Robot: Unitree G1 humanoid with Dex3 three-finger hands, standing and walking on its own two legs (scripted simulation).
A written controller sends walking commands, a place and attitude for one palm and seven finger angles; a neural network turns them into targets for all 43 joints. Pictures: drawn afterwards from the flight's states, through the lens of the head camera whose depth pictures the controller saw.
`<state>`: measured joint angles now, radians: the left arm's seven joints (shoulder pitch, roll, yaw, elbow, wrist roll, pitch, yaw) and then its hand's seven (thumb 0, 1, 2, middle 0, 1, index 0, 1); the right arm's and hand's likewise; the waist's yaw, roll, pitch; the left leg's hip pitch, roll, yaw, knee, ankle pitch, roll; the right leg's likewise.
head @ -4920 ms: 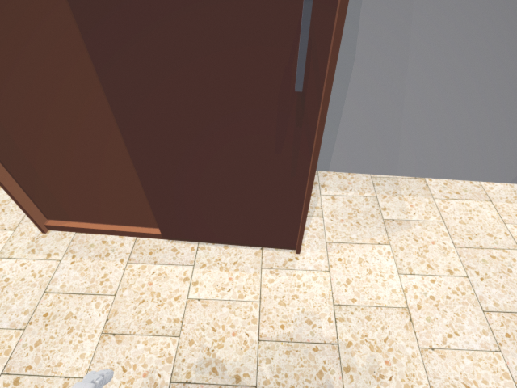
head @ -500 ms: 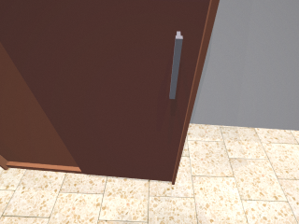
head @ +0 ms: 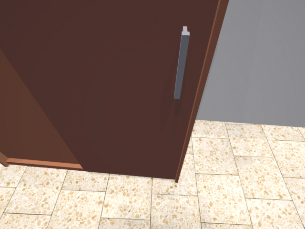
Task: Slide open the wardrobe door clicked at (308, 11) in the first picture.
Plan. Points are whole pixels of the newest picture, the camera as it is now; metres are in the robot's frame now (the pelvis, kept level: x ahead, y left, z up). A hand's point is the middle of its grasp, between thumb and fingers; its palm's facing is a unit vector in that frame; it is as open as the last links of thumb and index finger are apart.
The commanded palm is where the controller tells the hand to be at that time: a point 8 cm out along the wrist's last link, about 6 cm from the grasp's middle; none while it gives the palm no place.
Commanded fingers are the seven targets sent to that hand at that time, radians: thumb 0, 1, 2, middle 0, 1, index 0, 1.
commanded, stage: shuffle to correct the standing spot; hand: right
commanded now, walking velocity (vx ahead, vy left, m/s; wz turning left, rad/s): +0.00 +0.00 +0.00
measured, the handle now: (180, 66) +0.50 -0.05 +0.17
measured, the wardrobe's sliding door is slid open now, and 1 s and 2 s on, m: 0.00 0.00 0.00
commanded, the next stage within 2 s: come to a stop and stand still in 0.62 s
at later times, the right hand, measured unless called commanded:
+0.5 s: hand out of the picture +0.00 -0.11 -0.18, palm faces +0.06 +0.98 -0.19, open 7.4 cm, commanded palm none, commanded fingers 0.00 -0.90 -0.90 0.20 0.30 0.20 0.30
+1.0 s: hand out of the picture +0.11 -0.06 -0.17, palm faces +0.03 +0.98 -0.20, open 7.3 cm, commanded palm none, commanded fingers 0.00 -0.90 -0.90 0.20 0.30 0.20 0.30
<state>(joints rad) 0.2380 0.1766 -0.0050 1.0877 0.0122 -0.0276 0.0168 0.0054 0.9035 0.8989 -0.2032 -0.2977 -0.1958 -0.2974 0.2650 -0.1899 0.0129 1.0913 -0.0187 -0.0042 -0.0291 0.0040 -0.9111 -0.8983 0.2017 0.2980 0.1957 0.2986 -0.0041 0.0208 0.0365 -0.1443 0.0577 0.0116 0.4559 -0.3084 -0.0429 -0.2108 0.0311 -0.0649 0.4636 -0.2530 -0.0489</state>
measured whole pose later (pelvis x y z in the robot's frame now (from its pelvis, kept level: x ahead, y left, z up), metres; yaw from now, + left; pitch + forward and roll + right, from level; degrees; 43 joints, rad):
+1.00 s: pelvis +0.05 +0.13 +0.00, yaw -1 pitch +1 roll +1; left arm 0.26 0.16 0.04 1.02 0.04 0.00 0.02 0.00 0.92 0.90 -0.20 -0.30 -0.20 -0.30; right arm 0.20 -0.19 -0.05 0.98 -0.03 0.02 -0.01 0.00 -0.92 -0.90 0.20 0.30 0.19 0.30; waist 0.02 0.00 0.06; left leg -0.34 0.07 0.05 0.64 -0.31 -0.05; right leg -0.26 -0.11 -0.10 0.52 -0.26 0.03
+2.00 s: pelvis +0.08 +0.18 +0.00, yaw -1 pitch -1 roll -1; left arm 0.32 0.15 -0.02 1.08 0.02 -0.02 0.02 0.01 0.92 0.90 -0.20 -0.30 -0.19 -0.30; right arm 0.28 -0.15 0.01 1.10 -0.01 -0.02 -0.03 0.01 -0.92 -0.90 0.20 0.30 0.20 0.30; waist 0.01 -0.03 0.01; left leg -0.20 0.03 0.07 0.51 -0.29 0.01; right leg -0.14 -0.02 -0.09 0.46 -0.30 0.00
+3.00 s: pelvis +0.09 +0.20 +0.00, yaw -2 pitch -1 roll -1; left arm 0.28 0.13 -0.01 1.14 0.02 -0.02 0.03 0.01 0.91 0.90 -0.20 -0.30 -0.19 -0.30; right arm 0.27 -0.14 0.00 1.13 -0.01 -0.02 -0.03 0.01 -0.92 -0.90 0.20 0.30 0.20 0.30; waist -0.01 0.00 0.05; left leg -0.17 0.01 0.09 0.45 -0.27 0.03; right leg -0.12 -0.05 -0.07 0.40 -0.27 0.03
